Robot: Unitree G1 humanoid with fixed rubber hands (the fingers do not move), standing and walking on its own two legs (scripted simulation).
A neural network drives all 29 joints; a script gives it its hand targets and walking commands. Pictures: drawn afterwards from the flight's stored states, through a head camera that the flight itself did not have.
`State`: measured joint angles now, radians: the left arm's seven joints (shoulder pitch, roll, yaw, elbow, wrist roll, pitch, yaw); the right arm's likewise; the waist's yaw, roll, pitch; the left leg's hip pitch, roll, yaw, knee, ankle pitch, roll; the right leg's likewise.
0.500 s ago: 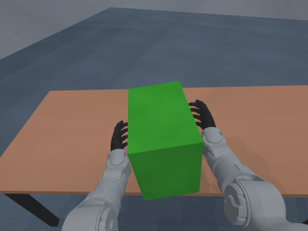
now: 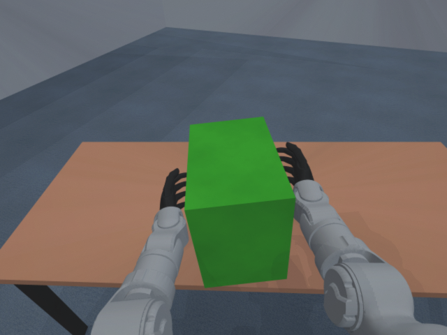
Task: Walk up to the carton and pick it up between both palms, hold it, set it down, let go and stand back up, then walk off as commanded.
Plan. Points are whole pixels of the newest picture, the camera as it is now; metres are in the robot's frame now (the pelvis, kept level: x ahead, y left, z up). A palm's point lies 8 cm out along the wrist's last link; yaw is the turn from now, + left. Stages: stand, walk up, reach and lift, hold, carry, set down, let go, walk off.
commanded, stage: reach and lift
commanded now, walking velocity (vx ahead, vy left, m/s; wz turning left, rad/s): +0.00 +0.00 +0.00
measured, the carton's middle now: (235, 197) +0.42 +0.00 +0.05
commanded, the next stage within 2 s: hold in 1.60 s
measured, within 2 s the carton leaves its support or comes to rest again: neither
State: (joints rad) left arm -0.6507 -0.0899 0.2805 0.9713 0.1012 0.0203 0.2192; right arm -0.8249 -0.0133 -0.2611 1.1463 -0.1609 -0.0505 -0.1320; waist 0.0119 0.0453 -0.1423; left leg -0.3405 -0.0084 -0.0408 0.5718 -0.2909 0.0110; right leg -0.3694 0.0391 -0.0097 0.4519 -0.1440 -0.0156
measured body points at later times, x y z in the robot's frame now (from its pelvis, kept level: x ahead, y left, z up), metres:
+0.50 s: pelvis +0.00 +0.01 +0.01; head -0.05 +0.01 +0.45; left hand +0.38 +0.14 +0.11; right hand +0.41 -0.12 +0.14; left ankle +0.00 +0.10 -0.73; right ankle +0.05 -0.12 -0.73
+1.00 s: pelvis +0.00 +0.01 +0.01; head -0.08 +0.01 +0.45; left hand +0.37 +0.15 +0.14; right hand +0.39 -0.11 +0.17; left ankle +0.00 +0.10 -0.73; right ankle +0.05 -0.12 -0.73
